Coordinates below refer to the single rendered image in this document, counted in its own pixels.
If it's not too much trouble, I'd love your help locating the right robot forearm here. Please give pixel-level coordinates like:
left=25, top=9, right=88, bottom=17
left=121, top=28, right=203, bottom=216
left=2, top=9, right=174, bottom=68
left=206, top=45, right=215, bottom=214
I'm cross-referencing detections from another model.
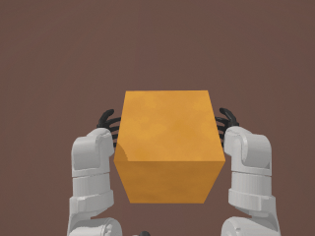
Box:
left=223, top=126, right=282, bottom=236

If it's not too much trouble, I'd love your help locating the robot right upper arm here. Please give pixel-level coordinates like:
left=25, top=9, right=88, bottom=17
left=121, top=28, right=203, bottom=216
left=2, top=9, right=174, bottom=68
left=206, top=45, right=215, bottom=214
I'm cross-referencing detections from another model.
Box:
left=220, top=216, right=280, bottom=236

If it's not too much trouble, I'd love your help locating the robot left hand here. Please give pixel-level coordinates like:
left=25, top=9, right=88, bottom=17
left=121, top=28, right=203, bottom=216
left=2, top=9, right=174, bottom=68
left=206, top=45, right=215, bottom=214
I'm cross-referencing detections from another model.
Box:
left=96, top=109, right=121, bottom=148

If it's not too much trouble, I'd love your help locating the left robot forearm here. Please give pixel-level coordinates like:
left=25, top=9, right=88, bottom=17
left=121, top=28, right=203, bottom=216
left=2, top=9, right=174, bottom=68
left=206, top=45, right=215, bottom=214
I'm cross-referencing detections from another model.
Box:
left=67, top=128, right=114, bottom=236

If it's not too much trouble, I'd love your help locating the carton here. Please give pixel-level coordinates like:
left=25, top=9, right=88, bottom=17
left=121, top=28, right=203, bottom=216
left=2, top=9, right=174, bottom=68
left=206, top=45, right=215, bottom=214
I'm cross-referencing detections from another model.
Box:
left=113, top=90, right=225, bottom=204

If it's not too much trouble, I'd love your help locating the robot right hand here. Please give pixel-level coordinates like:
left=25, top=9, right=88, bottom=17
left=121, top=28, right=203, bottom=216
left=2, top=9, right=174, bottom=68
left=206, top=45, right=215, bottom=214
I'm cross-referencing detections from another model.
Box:
left=215, top=107, right=239, bottom=148

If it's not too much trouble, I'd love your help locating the robot left upper arm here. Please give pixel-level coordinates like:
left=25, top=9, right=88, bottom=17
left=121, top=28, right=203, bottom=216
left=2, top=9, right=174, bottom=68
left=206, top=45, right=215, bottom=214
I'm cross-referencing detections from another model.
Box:
left=69, top=217, right=123, bottom=236

